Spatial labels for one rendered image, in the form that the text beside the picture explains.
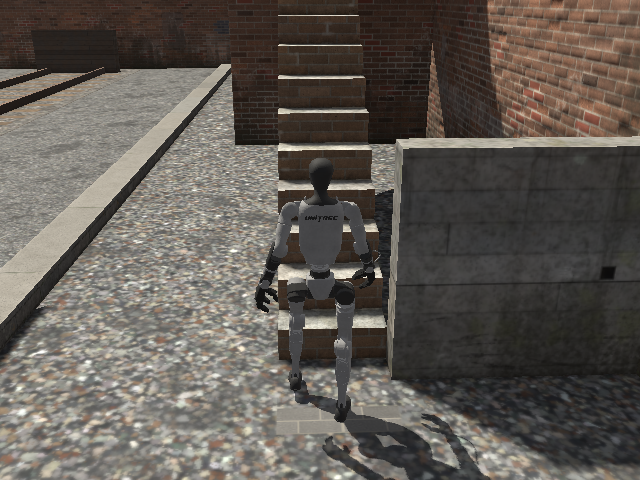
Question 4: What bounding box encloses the robot right thigh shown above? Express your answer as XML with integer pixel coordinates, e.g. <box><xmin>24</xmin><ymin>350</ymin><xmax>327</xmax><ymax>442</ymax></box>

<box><xmin>334</xmin><ymin>280</ymin><xmax>355</xmax><ymax>359</ymax></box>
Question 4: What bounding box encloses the right robot hand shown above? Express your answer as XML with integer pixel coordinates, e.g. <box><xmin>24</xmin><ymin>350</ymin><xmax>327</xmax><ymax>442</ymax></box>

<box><xmin>352</xmin><ymin>269</ymin><xmax>376</xmax><ymax>289</ymax></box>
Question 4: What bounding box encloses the right robot upper arm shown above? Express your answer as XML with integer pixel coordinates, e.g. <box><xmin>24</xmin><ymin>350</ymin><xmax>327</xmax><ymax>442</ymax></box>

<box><xmin>341</xmin><ymin>201</ymin><xmax>369</xmax><ymax>255</ymax></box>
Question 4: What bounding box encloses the left robot forearm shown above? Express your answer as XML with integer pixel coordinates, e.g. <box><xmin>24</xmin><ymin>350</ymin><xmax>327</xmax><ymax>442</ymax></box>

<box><xmin>258</xmin><ymin>242</ymin><xmax>281</xmax><ymax>289</ymax></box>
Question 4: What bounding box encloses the left robot hand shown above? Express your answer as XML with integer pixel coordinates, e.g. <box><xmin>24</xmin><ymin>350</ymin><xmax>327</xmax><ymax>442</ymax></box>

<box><xmin>254</xmin><ymin>284</ymin><xmax>278</xmax><ymax>313</ymax></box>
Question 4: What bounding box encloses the right robot forearm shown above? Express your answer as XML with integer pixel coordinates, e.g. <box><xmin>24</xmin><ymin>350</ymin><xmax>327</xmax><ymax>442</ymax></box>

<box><xmin>358</xmin><ymin>239</ymin><xmax>375</xmax><ymax>273</ymax></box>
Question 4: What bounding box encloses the left robot upper arm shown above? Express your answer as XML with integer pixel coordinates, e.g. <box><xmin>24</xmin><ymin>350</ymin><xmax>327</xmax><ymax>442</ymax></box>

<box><xmin>272</xmin><ymin>201</ymin><xmax>300</xmax><ymax>258</ymax></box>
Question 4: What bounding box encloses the robot right foot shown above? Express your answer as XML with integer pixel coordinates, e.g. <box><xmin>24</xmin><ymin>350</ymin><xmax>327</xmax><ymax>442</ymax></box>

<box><xmin>334</xmin><ymin>395</ymin><xmax>351</xmax><ymax>422</ymax></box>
